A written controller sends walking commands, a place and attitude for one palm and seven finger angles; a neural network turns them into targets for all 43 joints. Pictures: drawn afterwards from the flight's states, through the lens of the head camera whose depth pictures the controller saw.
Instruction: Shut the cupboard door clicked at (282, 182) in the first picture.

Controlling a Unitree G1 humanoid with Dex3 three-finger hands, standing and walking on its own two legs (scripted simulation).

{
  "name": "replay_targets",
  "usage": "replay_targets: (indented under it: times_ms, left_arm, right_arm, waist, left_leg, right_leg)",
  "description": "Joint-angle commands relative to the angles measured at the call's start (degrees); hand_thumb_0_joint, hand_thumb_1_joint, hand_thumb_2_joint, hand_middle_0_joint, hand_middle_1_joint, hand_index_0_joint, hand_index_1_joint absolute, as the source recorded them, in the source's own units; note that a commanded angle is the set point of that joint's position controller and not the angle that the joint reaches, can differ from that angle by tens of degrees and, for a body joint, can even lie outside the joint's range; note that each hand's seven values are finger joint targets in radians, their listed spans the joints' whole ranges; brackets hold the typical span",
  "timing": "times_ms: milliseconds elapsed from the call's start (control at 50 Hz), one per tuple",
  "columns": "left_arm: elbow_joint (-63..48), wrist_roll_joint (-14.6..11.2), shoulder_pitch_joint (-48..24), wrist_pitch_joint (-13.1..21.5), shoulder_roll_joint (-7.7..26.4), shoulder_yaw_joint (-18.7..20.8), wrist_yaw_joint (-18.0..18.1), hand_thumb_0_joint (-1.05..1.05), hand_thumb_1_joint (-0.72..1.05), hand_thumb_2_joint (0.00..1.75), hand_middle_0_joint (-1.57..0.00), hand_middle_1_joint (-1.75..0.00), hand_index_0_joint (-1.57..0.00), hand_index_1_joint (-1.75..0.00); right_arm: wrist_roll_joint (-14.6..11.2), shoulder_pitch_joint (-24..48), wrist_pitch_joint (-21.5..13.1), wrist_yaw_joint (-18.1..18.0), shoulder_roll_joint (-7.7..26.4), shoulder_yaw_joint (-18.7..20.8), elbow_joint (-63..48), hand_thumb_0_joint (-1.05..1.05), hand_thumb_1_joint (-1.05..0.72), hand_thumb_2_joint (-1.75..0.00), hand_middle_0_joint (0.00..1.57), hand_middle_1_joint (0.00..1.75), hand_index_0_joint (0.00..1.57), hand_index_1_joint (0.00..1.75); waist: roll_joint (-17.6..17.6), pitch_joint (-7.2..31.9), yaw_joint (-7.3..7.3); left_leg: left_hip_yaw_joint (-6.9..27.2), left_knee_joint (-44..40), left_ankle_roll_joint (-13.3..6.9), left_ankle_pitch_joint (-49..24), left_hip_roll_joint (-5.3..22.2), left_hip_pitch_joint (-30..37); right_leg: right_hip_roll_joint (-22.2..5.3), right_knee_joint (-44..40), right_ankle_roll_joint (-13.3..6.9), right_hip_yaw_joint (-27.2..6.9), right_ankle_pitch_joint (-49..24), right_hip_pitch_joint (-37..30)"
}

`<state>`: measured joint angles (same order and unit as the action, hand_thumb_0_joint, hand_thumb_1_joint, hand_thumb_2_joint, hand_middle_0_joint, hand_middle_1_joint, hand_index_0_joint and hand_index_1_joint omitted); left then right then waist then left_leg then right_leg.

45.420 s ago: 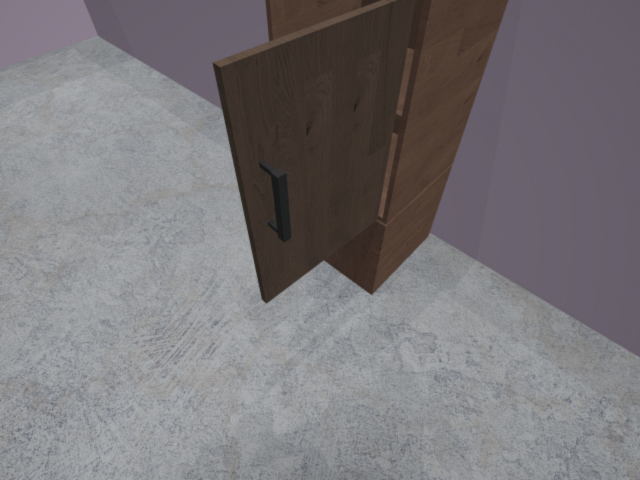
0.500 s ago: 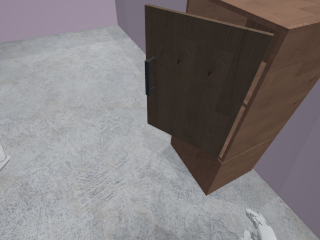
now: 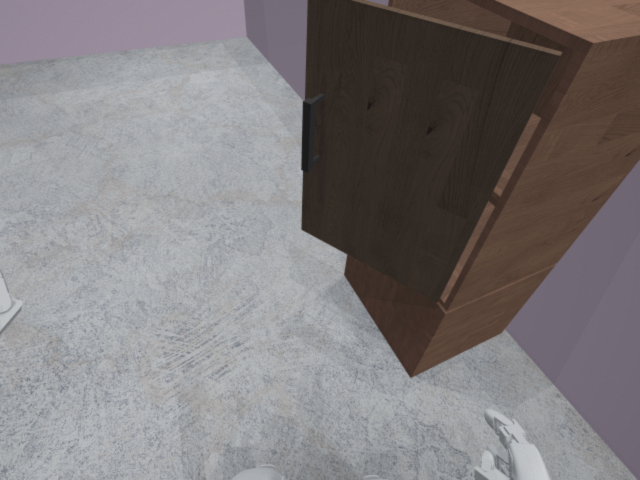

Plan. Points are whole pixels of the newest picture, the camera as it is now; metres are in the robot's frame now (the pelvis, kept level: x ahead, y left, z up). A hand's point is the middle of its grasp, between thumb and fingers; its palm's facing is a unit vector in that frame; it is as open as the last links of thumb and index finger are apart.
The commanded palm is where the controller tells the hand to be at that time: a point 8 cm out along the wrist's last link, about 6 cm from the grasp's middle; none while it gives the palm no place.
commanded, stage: step back with the hand held close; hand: left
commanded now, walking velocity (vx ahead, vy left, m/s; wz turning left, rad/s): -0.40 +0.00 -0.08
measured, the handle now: (313, 134) +0.77 +0.06 +0.03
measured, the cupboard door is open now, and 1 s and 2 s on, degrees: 30 30 30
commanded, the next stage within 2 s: stop stepping back and stand still in 0.54 s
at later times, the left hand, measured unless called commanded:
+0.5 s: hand (38, 362) +0.17 +0.24 +0.18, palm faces +0.40 -0.84 -0.36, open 7.4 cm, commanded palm +0.09 +0.27 +0.21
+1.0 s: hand out of the picture +0.14 +0.28 +0.16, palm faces +0.37 -0.88 -0.29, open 7.4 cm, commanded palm +0.05 +0.31 +0.21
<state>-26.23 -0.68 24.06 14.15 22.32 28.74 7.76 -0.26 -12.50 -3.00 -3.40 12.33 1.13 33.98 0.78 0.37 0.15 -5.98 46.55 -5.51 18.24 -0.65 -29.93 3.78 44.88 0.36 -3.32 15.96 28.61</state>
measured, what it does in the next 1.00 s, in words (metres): walks backwards: right foot, then left foot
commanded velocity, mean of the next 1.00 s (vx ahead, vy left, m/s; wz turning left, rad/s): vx -0.21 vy -0.02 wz -0.04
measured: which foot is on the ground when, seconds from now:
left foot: down 0.00-0.72, up 0.74-0.86, down 0.88-1.00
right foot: down 0.00-0.20, up 0.22-0.44, down 0.46-0.98, up 1.00-1.00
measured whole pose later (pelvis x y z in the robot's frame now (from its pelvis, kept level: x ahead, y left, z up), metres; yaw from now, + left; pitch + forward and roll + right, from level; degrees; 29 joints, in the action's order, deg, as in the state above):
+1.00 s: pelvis -0.12 +0.03 +0.03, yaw -6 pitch +1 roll -2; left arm -23.1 -2.3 22.2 6.5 20.1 22.1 9.8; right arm -0.5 -14.0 -5.6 -4.0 11.3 -0.2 37.2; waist 4.3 -0.1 0.8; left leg -3.2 36.4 -2.7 15.7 0.6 -20.7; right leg -1.1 42.7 1.0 -0.9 25.1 12.8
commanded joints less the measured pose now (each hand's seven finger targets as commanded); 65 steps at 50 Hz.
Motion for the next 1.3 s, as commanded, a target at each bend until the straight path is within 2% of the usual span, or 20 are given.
replay_targets:
  times_ms: [0, 100, 160, 240, 340, 420, 480, 520, 580, 640, 700, 740, 820, 880, 940, 1000, 1080, 1140, 1240, 1280]
  left_arm:
    - [-17.10, 0.41, -4.37, 3.76, 11.36, 3.43, 0.81, 0.00, 0.90, 0.90, -0.20, -0.30, -0.20, -0.30]
    - [-22.84, -0.38, 2.22, 4.89, 15.34, 7.93, 2.53, 0.00, 0.90, 0.90, -0.20, -0.30, -0.20, -0.30]
    - [-19.42, -0.84, 6.73, 4.98, 14.72, 11.08, 2.65, 0.00, 0.90, 0.90, -0.20, -0.30, -0.20, -0.30]
    - [-13.48, -1.35, 3.82, 3.76, 12.48, 10.64, 1.63, 0.00, 0.90, 0.90, -0.20, -0.30, -0.20, -0.30]
    - [-10.98, -2.97, 1.50, 2.16, 7.11, 0.17, 0.74, 0.00, 0.90, 0.90, -0.20, -0.30, -0.20, -0.30]
    - [-16.99, -2.35, -3.95, 3.70, 9.35, -1.00, 1.05, 0.00, 0.90, 0.90, -0.20, -0.30, -0.20, -0.30]
    - [-23.53, -1.57, -3.92, 5.23, 14.46, 3.85, 1.52, 0.00, 0.90, 0.90, -0.20, -0.30, -0.20, -0.30]
    - [-27.91, -2.54, -2.43, 5.81, 16.79, 5.80, 1.33, 0.00, 0.90, 0.90, -0.20, -0.30, -0.20, -0.30]
    - [-23.31, -4.19, 10.92, 4.38, 20.04, 11.97, 0.21, 0.00, 0.90, 0.90, -0.20, -0.30, -0.20, -0.30]
    - [-15.37, -4.62, 12.47, 3.06, 17.06, 9.91, -0.54, 0.00, 0.90, 0.90, -0.20, -0.30, -0.20, -0.30]
    - [-9.05, -3.20, 8.68, 1.14, 16.00, 6.22, 0.68, 0.00, 0.90, 0.90, -0.20, -0.30, -0.20, -0.30]
    - [-4.58, -2.22, 2.93, -0.55, 14.24, 3.04, 1.52, 0.00, 0.90, 0.90, -0.20, -0.30, -0.20, -0.30]
    - [3.43, -0.29, -16.41, -1.37, 9.12, -6.68, 2.01, 0.00, 0.90, 0.90, -0.20, -0.30, -0.20, -0.30]
    - [-8.16, -0.23, -18.52, -0.77, 11.21, -6.45, 2.21, 0.00, 0.90, 0.90, -0.20, -0.30, -0.20, -0.30]
    - [-30.29, -1.27, -6.79, 1.23, 15.44, -0.69, 2.03, 0.00, 0.90, 0.90, -0.20, -0.30, -0.20, -0.30]
    - [-34.50, -2.31, 2.82, 1.74, 16.23, 3.55, 1.29, 0.00, 0.90, 0.90, -0.20, -0.30, -0.20, -0.30]
    - [-23.25, -4.25, 18.59, -0.76, 16.03, 8.41, 1.80, 0.00, 0.90, 0.90, -0.20, -0.30, -0.20, -0.30]
    - [-13.10, -5.01, 17.75, -3.04, 14.38, 7.45, 1.29, 0.00, 0.90, 0.90, -0.20, -0.30, -0.20, -0.30]
    - [-4.02, -3.97, 11.73, -5.77, 11.57, 2.61, 0.82, 0.00, 0.90, 0.90, -0.20, -0.30, -0.20, -0.30]
    - [-5.49, -3.00, 7.44, -6.45, 10.49, -0.27, 0.91, 0.00, 0.90, 0.90, -0.20, -0.30, -0.20, -0.30]
  right_arm:
    - [-0.04, 5.45, -3.26, -0.21, 8.25, 3.35, -9.84, 0.00, -0.90, -0.90, 0.20, 0.30, 0.20, 0.30]
    - [0.36, 4.60, -2.85, 0.02, 6.47, 2.69, -9.56, 0.00, -0.90, -0.90, 0.20, 0.30, 0.20, 0.30]
    - [0.18, 5.37, -3.46, -0.93, 7.21, 3.38, -9.81, 0.00, -0.90, -0.90, 0.20, 0.30, 0.20, 0.30]
    - [0.34, 5.11, -4.84, -1.15, 8.27, 4.24, -8.29, 0.00, -0.90, -0.90, 0.20, 0.30, 0.20, 0.30]
    - [0.45, 4.17, -6.94, -0.31, 6.83, 2.63, -5.04, 0.00, -0.90, -0.90, 0.20, 0.30, 0.20, 0.30]
    - [0.22, 5.27, -7.58, 0.24, 7.20, 2.56, -2.98, 0.00, -0.90, -0.90, 0.20, 0.30, 0.20, 0.30]
    - [0.34, 7.93, -7.20, 0.17, 6.18, 2.54, -4.43, 0.00, -0.90, -0.90, 0.20, 0.30, 0.20, 0.30]
    - [-1.00, 8.34, -6.26, -0.14, 4.97, 2.63, -6.05, 0.00, -0.90, -0.90, 0.20, 0.30, 0.20, 0.30]
    - [-1.05, 10.63, -4.33, -0.71, 4.34, 1.45, -9.52, 0.00, -0.90, -0.90, 0.20, 0.30, 0.20, 0.30]
    - [-0.51, 10.01, -2.23, -1.16, 4.95, 1.18, -9.86, 0.00, -0.90, -0.90, 0.20, 0.30, 0.20, 0.30]
    - [-0.07, 5.49, -1.03, -1.90, 6.30, 2.23, -8.07, 0.00, -0.90, -0.90, 0.20, 0.30, 0.20, 0.30]
    - [0.12, 4.08, -0.67, -1.90, 6.57, 2.02, -6.53, 0.00, -0.90, -0.90, 0.20, 0.30, 0.20, 0.30]
    - [-0.74, 4.95, -2.99, -2.55, 7.28, 0.15, -5.44, 0.00, -0.90, -0.90, 0.20, 0.30, 0.20, 0.30]
    - [-1.21, 4.28, -5.77, -3.53, 9.32, 1.76, -6.00, 0.00, -0.90, -0.90, 0.20, 0.30, 0.20, 0.30]
    - [-0.08, 0.39, -7.91, -0.74, 6.02, 1.53, -8.46, 0.00, -0.90, -0.90, 0.20, 0.30, 0.20, 0.30]
    - [0.32, 3.07, -9.01, 1.38, 5.92, 1.91, -7.91, 0.00, -0.90, -0.90, 0.20, 0.30, 0.20, 0.30]
    - [0.93, 3.16, -6.24, 1.02, 4.60, 0.62, -6.81, 0.00, -0.90, -0.90, 0.20, 0.30, 0.20, 0.30]
    - [0.58, 3.18, -3.39, -0.14, 5.05, -0.17, -6.93, 0.00, -0.90, -0.90, 0.20, 0.30, 0.20, 0.30]
    - [-0.18, 3.32, -1.44, -1.11, 5.90, -0.40, -7.24, 0.00, -0.90, -0.90, 0.20, 0.30, 0.20, 0.30]
    - [-0.43, 4.03, -1.26, -0.97, 5.75, -0.23, -7.65, 0.00, -0.90, -0.90, 0.20, 0.30, 0.20, 0.30]
  waist:
    - [-0.01, 3.62, 0.77]
    - [-1.01, 10.53, 1.36]
    - [-10.69, 13.00, 0.34]
    - [-13.71, 6.89, 0.83]
    - [-6.40, 4.58, 0.19]
    - [-6.85, 14.64, -1.57]
    - [-6.99, 23.91, -2.65]
    - [-1.45, 26.50, -0.82]
    - [-5.70, 21.69, -0.85]
    - [-10.93, 8.69, 1.04]
    - [2.61, -4.67, 2.49]
    - [11.96, -12.09, 2.10]
    - [4.83, -16.74, 2.31]
    - [-5.06, -2.30, 0.29]
    - [-22.24, 18.09, 1.15]
    - [-13.16, 14.49, -0.08]
    - [-13.84, 13.41, 0.76]
    - [-14.74, 7.26, 1.49]
    - [-5.73, 3.00, 1.15]
    - [-0.93, 3.34, 1.27]
  left_leg:
    - [12.74, -14.05, 1.11, 23.76, 7.03, -11.41]
    - [12.23, -15.48, 1.90, 11.90, 6.26, 0.55]
    - [18.99, -27.33, -1.50, 14.23, 15.24, -10.11]
    - [20.34, -38.57, -2.05, 27.58, 24.03, -21.93]
    - [16.61, -36.13, 2.84, 9.91, 19.16, 6.58]
    - [9.10, -22.63, 4.90, -25.48, 15.67, 25.94]
    - [3.10, -16.52, 5.90, -37.42, 11.34, 31.20]
    - [0.64, -13.14, 5.37, -40.70, 7.98, 34.94]
    - [3.39, -16.37, 4.12, -34.28, 9.34, 30.59]
    - [0.99, -18.83, 5.76, -6.63, 8.42, 22.63]
    - [4.23, 2.76, 9.05, 2.17, 2.95, 22.61]
    - [11.19, 17.75, 7.99, 4.50, 3.96, 11.10]
    - [6.51, -4.42, 5.62, 0.10, 4.59, 4.34]
    - [8.41, -20.34, 3.55, -28.46, 5.60, 18.38]
    - [20.55, -19.80, 3.30, -64.69, 12.82, 41.72]
    - [21.45, -30.53, 1.99, -20.45, 16.38, 26.22]
    - [13.32, -29.02, 2.58, -26.10, 14.11, 27.62]
    - [11.25, -32.80, 2.52, -15.44, 15.14, 20.02]
    - [9.14, -35.11, 3.56, 12.56, 12.79, 5.75]
    - [7.45, -28.28, 4.46, 11.61, 9.18, 3.66]
  right_leg:
    - [-10.95, -12.23, -5.17, -18.69, 7.65, -9.86]
    - [-10.50, -12.57, -4.71, -13.28, -0.45, -6.54]
    - [-1.67, 4.12, -0.73, -2.19, -7.60, -20.26]
    - [2.42, 18.64, 0.82, 2.64, 8.17, -25.46]
    - [0.21, -9.60, -0.12, 5.19, 14.29, -10.41]
    - [-3.30, -28.86, 0.32, 2.06, -3.32, -10.82]
    - [-5.38, -24.50, 0.06, 1.29, -18.72, -13.49]
    - [-6.95, -22.02, 3.94, 1.10, -34.25, -12.00]
    - [-6.50, -19.77, 3.69, 2.58, -24.20, -9.81]
    - [-7.03, -26.01, 1.62, 2.27, -0.05, -1.94]
    - [-17.97, -40.41, -6.09, -12.00, 33.03, 20.21]
    - [-22.74, -40.60, -11.20, -15.18, 32.35, 21.80]
    - [-13.04, -28.74, -5.59, -0.32, 2.13, 0.93]
    - [-7.00, -12.11, -1.00, 3.11, -21.99, -11.90]
    - [-0.58, 2.97, 0.17, 5.38, 8.92, -3.57]
    - [-1.95, 10.21, 0.32, 2.82, 12.67, -6.98]
    - [-0.77, -0.95, 1.17, 6.95, 6.74, -6.73]
    - [-0.61, -7.10, 0.93, 8.37, 5.59, -9.37]
    - [-1.74, -21.79, -0.22, 9.20, 1.38, -24.08]
    - [-5.96, -25.58, -2.08, 3.86, 2.01, -25.65]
